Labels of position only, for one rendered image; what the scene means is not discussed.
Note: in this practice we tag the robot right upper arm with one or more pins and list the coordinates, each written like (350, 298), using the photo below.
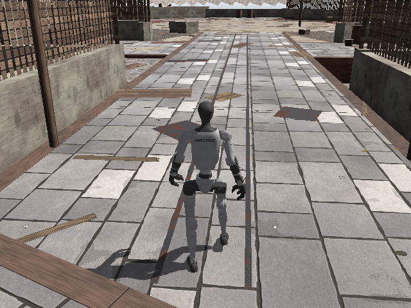
(228, 145)

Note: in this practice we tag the right robot thigh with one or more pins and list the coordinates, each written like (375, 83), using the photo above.
(220, 187)

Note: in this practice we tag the right robot forearm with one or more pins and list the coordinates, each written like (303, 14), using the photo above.
(236, 173)

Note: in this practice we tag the robot left upper arm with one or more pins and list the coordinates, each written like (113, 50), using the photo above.
(181, 147)

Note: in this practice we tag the robot left hand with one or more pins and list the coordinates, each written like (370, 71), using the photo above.
(177, 177)

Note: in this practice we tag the robot thigh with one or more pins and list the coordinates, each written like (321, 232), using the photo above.
(220, 187)
(189, 193)

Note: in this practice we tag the robot right hand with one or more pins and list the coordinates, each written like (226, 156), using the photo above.
(242, 190)

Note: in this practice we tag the left robot forearm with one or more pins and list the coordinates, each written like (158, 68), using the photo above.
(175, 167)

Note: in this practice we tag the left robot thigh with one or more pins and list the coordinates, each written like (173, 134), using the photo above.
(189, 193)

